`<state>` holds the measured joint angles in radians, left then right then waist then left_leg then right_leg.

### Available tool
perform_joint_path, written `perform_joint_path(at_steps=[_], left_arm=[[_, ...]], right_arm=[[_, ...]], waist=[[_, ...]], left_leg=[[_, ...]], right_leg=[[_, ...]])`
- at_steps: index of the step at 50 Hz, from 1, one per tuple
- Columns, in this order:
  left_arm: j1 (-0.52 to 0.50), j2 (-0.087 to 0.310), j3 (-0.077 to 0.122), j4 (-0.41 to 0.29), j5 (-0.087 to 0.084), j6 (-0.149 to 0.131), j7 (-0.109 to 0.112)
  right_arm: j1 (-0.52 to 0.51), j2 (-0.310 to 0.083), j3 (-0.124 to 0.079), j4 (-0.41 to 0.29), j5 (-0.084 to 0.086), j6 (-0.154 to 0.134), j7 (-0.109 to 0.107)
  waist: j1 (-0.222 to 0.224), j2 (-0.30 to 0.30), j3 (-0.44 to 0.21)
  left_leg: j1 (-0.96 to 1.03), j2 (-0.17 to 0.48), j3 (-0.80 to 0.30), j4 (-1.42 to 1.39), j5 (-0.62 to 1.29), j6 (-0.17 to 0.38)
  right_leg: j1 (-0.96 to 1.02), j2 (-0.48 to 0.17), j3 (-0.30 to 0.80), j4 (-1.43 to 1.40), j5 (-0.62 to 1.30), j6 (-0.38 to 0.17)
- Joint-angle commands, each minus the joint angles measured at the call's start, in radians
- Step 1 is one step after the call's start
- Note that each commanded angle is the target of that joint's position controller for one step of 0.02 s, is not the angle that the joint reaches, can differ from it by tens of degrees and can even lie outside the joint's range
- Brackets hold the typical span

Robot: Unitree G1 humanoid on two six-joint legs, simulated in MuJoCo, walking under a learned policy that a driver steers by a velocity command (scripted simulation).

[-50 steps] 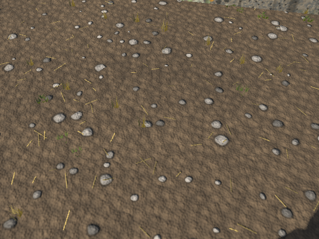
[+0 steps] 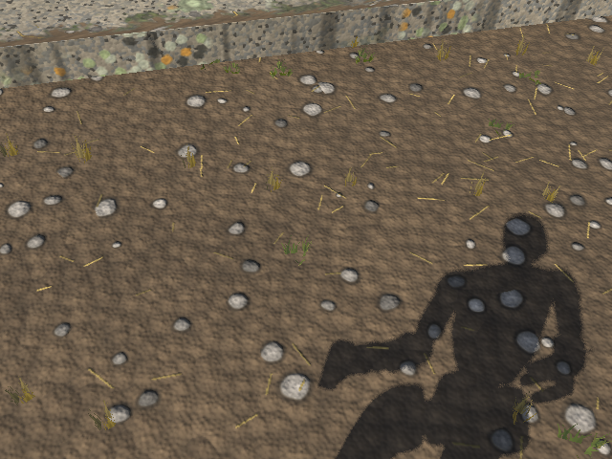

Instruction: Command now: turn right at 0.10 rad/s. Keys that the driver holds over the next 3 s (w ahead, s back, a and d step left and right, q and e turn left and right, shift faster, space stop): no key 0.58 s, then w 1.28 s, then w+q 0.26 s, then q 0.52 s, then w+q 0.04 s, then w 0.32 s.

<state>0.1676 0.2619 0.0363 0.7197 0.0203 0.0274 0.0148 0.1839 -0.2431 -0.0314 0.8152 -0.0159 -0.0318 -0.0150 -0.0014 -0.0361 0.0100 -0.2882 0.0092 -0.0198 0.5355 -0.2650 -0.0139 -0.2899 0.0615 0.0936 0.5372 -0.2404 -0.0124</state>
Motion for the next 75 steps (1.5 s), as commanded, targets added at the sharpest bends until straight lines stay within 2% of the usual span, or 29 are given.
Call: perform_joint_path(at_steps=[1,9,29,30,32,34,37,38,40,42,43,44,45,46,48,50,55,59,61,63,64,65,66,67,68,69,70,72,75], left_arm=[[0.007,0.108,0.034,-0.053,-0.003,0.006,-0.003],[0.013,0.087,0.033,-0.021,-0.008,-0.017,0.002],[0.033,0.079,0.033,0.105,-0.013,-0.024,0.021],[0.050,0.070,0.031,0.123,-0.013,-0.023,0.022],[0.061,0.083,0.037,0.139,-0.024,-0.023,0.025],[0.052,0.078,0.034,0.133,-0.035,-0.044,0.024],[-0.004,0.029,0.024,0.116,-0.048,-0.099,0.007],[-0.023,0.034,0.025,0.111,-0.049,-0.110,0.001],[0.037,0.028,0.026,0.135,-0.051,-0.122,-0.010],[0.200,0.060,0.044,0.215,-0.050,-0.122,-0.011],[0.323,0.126,0.064,0.252,-0.046,-0.123,-0.007],[0.404,0.228,0.089,0.262,-0.043,-0.127,-0.018],[0.367,0.150,0.064,0.251,-0.026,-0.136,-0.022],[0.324,0.097,0.047,0.237,-0.020,-0.142,-0.023],[0.278,0.086,0.037,0.222,-0.027,-0.137,-0.028],[0.293,0.050,0.021,0.231,-0.024,-0.120,-0.024],[0.308,0.111,0.025,0.233,-0.022,-0.107,0.006],[0.325,0.133,0.035,0.257,-0.042,-0.117,0.007],[0.302,0.144,0.042,0.255,-0.039,-0.109,0.007],[0.281,0.146,0.043,0.247,-0.024,-0.090,0.007],[0.279,0.130,0.034,0.233,-0.014,-0.085,0.007],[0.411,-0.001,-0.001,0.221,-0.015,-0.098,-0.006],[0.396,-0.003,-0.006,0.241,-0.031,-0.125,-0.012],[0.294,0.089,0.020,0.203,-0.063,-0.143,-0.017],[0.210,0.115,0.024,0.179,-0.071,-0.151,-0.012],[0.173,0.112,0.029,0.172,-0.059,-0.150,-0.004],[0.191,0.100,0.036,0.177,-0.045,-0.138,0.003],[0.229,0.054,0.032,0.189,-0.038,-0.112,0.006],[0.131,0.069,0.039,0.148,-0.027,-0.100,0.011]], right_arm=[[-0.033,-0.145,-0.028,-0.059,0.002,-0.017,0.004],[-0.031,-0.125,-0.021,-0.038,0.009,-0.008,0.001],[-0.037,-0.117,-0.016,0.110,0.012,0.004,-0.004],[-0.019,-0.109,-0.014,0.126,0.011,0.006,-0.005],[-0.011,-0.131,-0.022,0.138,0.025,0.010,-0.010],[0.014,-0.139,-0.024,0.139,0.035,-0.004,-0.014],[0.107,-0.202,-0.045,0.170,0.040,-0.037,-0.010],[0.104,-0.211,-0.049,0.167,0.039,-0.040,-0.009],[0.037,-0.200,-0.045,0.142,0.043,-0.040,-0.002],[-0.058,-0.158,-0.034,0.105,0.047,-0.033,0.005],[-0.101,-0.095,-0.016,0.077,0.044,-0.043,0.007],[-0.108,-0.090,-0.015,0.039,0.043,-0.066,0.005],[-0.101,-0.140,-0.028,0.042,0.051,-0.078,0.008],[-0.061,-0.140,-0.028,0.057,0.063,-0.085,0.019],[-0.071,-0.127,-0.028,0.061,0.055,-0.089,0.030],[-0.098,-0.097,-0.025,0.051,0.043,-0.084,0.044],[-0.283,-0.033,0.006,-0.028,0.032,-0.074,0.056],[-0.321,-0.090,-0.003,-0.066,0.046,-0.068,0.058],[-0.271,-0.127,-0.020,-0.062,0.044,-0.071,0.060],[-0.051,-0.182,-0.055,-0.002,0.045,-0.065,0.050],[0.118,-0.219,-0.073,0.042,0.044,-0.059,0.041],[0.253,-0.311,-0.096,0.071,0.018,-0.054,0.038],[0.246,-0.244,-0.073,0.078,0.025,-0.053,0.045],[0.143,-0.194,-0.056,0.068,0.033,-0.060,0.048],[0.050,-0.162,-0.047,0.045,0.029,-0.066,0.049],[-0.015,-0.138,-0.039,0.038,0.017,-0.072,0.054],[-0.050,-0.112,-0.032,0.036,0.004,-0.081,0.057],[-0.053,-0.100,-0.029,0.049,0.007,-0.085,0.061],[0.006,-0.143,-0.037,0.076,0.010,-0.090,0.044]], waist=[[0.007,0.124,-0.059],[-0.011,0.021,-0.061],[-0.007,0.036,-0.007],[-0.007,0.036,-0.026],[-0.007,0.053,0.026],[-0.017,0.075,0.113],[-0.041,0.196,0.127],[-0.041,0.200,0.139],[0.011,0.200,0.123],[0.089,0.148,0.082],[0.126,-0.041,0.049],[0.142,-0.259,0.029],[0.111,-0.162,0.053],[0.076,-0.095,0.065],[0.053,-0.031,0.071],[0.047,-0.050,0.063],[0.076,-0.045,0.115],[0.049,-0.072,0.138],[0.003,-0.076,0.087],[-0.109,-0.089,-0.067],[-0.179,-0.061,-0.173],[-0.133,0.196,-0.350],[-0.131,0.280,-0.405],[-0.110,0.227,-0.212],[-0.079,0.141,-0.102],[-0.043,0.082,-0.033],[0.000,0.102,-0.022],[0.033,0.123,-0.012],[0.026,0.095,0.038]], left_leg=[[0.019,0.099,-0.106,-0.126,0.123,0.052],[0.089,0.055,-0.052,-0.050,0.206,0.042],[0.088,0.030,-0.042,-0.104,0.133,0.033],[0.094,0.019,-0.033,-0.113,0.036,0.035],[0.042,0.004,-0.040,-0.116,-0.289,0.068],[0.002,0.054,-0.130,-0.162,-0.489,0.122],[0.107,0.249,-0.425,-0.313,-0.552,0.238],[0.088,0.295,-0.485,-0.348,-0.520,0.266],[0.011,0.273,-0.421,-0.335,-0.424,0.243],[-0.154,0.138,-0.217,-0.205,-0.247,0.150],[-0.285,0.020,-0.045,0.068,-0.121,0.078],[-0.447,-0.054,0.032,0.337,-0.182,0.041],[-0.555,-0.018,-0.040,0.523,-0.285,0.050],[-0.595,0.022,-0.070,0.600,-0.223,0.073],[-0.632,0.079,-0.042,0.593,-0.085,0.087],[-0.570,0.100,-0.005,0.522,-0.004,0.069],[-0.368,0.041,0.079,0.153,0.224,0.010],[-0.272,0.027,0.047,0.015,0.295,0.045],[-0.202,0.008,0.047,-0.003,0.261,0.079],[0.075,-0.048,0.086,0.013,0.208,0.124],[0.340,0.027,0.006,0.035,0.185,0.162],[0.723,0.302,-0.458,-0.034,-0.061,0.323],[0.714,0.373,-0.776,-0.254,-0.222,0.348],[0.557,0.343,-0.669,-0.290,-0.274,0.295],[0.384,0.314,-0.526,-0.311,-0.202,0.267],[0.224,0.277,-0.408,-0.340,-0.082,0.252],[0.128,0.234,-0.318,-0.363,-0.002,0.232],[0.034,0.201,-0.234,-0.410,0.047,0.241],[0.022,0.199,-0.175,-0.457,0.102,0.265]], right_leg=[[0.082,-0.060,0.045,-0.044,0.122,-0.026],[0.069,-0.077,0.066,-0.060,0.213,-0.032],[0.106,-0.074,0.047,-0.095,0.180,-0.014],[0.114,-0.062,0.035,-0.102,0.084,-0.016],[0.047,-0.028,0.009,-0.082,-0.270,-0.038],[-0.066,-0.035,0.015,-0.063,-0.425,-0.059],[-0.180,-0.023,-0.076,0.122,-0.214,-0.042],[-0.176,-0.044,-0.077,0.147,-0.177,-0.047],[-0.039,-0.057,-0.088,0.056,-0.178,-0.074],[0.278,-0.057,-0.056,-0.108,-0.065,-0.085],[0.408,-0.188,0.190,-0.221,-0.177,-0.139],[0.518,-0.380,0.533,-0.340,-0.154,-0.255],[0.523,-0.421,0.575,-0.330,-0.077,-0.288],[0.530,-0.395,0.479,-0.313,0.000,-0.264],[0.519,-0.355,0.322,-0.334,0.143,-0.214],[0.460,-0.299,0.189,-0.357,0.301,-0.180],[0.230,-0.227,0.034,-0.441,0.289,-0.170],[0.263,-0.286,0.021,-0.459,0.303,-0.154],[0.344,-0.306,0.000,-0.369,0.529,-0.128],[0.342,-0.267,-0.047,-0.095,0.840,-0.092],[0.182,-0.229,-0.064,0.144,0.719,-0.064],[-0.203,-0.066,-0.097,0.572,0.246,0.003],[-0.321,-0.003,0.032,0.762,-0.299,-0.004],[-0.426,-0.064,0.041,0.839,-0.259,-0.027],[-0.419,-0.120,0.010,0.812,-0.168,-0.045],[-0.373,-0.163,-0.008,0.748,-0.093,-0.046],[-0.298,-0.199,-0.001,0.692,-0.046,-0.049],[-0.232,-0.217,-0.009,0.635,-0.024,-0.039],[-0.329,-0.233,-0.021,0.507,0.085,-0.006]])
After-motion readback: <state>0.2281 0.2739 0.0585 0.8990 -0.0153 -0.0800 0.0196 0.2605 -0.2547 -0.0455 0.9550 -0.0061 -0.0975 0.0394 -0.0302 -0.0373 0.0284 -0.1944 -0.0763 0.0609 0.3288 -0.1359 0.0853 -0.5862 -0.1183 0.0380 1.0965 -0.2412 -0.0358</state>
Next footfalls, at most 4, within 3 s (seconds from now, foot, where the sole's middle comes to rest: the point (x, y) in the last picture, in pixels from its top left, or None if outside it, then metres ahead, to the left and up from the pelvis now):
1.28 left None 0.43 0.13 -0.77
1.82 right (349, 357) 0.74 -0.10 -0.77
2.34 left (250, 270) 0.99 0.15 -0.77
2.84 right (326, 252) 1.06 -0.05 -0.77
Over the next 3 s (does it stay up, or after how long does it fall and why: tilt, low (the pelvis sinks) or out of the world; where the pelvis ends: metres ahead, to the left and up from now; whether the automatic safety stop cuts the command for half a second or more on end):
stays up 1.00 0.05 0.01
